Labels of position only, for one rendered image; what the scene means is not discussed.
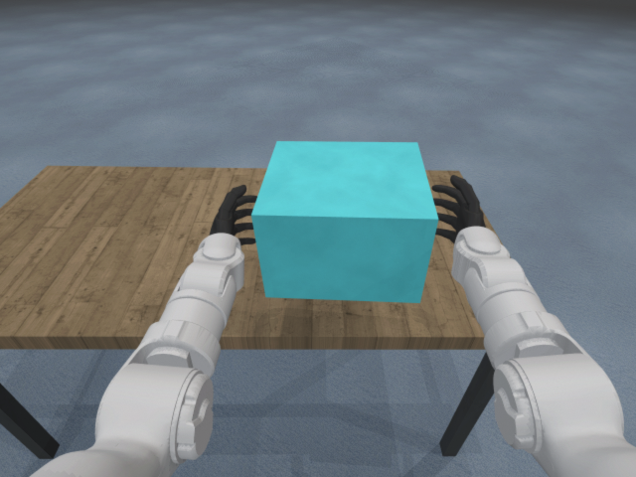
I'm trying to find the robot right upper arm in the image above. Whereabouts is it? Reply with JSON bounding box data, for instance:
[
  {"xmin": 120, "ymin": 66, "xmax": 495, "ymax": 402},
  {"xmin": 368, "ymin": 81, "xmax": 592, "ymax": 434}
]
[{"xmin": 493, "ymin": 353, "xmax": 636, "ymax": 477}]

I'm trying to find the right robot forearm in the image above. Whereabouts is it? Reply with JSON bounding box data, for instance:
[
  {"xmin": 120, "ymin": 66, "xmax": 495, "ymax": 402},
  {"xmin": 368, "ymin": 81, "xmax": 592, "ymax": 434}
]
[{"xmin": 451, "ymin": 227, "xmax": 624, "ymax": 433}]

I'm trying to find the table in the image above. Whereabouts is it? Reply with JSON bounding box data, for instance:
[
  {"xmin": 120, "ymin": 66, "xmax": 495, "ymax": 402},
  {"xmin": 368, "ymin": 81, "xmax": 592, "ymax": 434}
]
[{"xmin": 0, "ymin": 166, "xmax": 503, "ymax": 459}]

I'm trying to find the robot left hand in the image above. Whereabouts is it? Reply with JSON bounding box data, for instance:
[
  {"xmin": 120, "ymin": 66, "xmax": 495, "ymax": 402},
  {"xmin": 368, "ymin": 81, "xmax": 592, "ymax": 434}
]
[{"xmin": 210, "ymin": 185, "xmax": 257, "ymax": 245}]

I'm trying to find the left robot forearm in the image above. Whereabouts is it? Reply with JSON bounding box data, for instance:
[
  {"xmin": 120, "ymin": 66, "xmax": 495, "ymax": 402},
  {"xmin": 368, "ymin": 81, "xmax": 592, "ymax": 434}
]
[{"xmin": 95, "ymin": 233, "xmax": 244, "ymax": 440}]

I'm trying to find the carton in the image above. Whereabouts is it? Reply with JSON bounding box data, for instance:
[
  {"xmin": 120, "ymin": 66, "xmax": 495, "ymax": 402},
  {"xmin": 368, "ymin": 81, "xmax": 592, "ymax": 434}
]
[{"xmin": 251, "ymin": 141, "xmax": 438, "ymax": 303}]

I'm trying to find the robot left upper arm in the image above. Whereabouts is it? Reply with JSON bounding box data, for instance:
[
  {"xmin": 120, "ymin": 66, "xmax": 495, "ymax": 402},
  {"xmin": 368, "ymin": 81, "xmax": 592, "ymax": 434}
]
[{"xmin": 30, "ymin": 363, "xmax": 214, "ymax": 477}]

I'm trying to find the robot right hand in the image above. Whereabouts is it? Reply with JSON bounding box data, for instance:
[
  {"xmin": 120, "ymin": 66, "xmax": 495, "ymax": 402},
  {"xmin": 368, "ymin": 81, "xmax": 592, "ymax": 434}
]
[{"xmin": 432, "ymin": 175, "xmax": 486, "ymax": 243}]

